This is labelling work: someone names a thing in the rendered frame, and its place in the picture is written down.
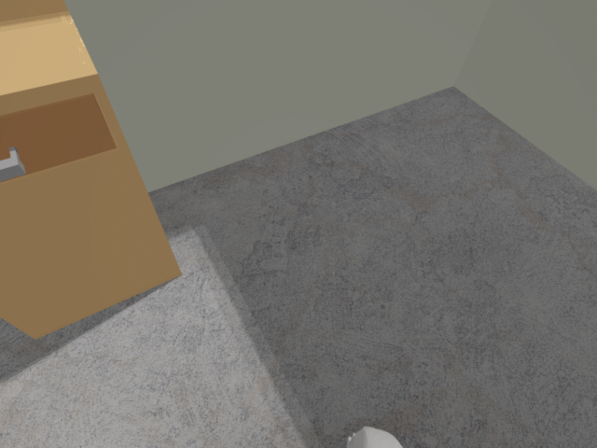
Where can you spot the handle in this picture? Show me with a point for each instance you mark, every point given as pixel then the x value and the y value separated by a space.
pixel 12 167

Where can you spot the right robot thigh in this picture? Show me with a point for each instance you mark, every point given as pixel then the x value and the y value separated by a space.
pixel 372 438

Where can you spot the drawer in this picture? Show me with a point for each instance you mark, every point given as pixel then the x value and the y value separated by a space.
pixel 50 135

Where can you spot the cabinet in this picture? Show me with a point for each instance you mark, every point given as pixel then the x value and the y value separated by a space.
pixel 82 236

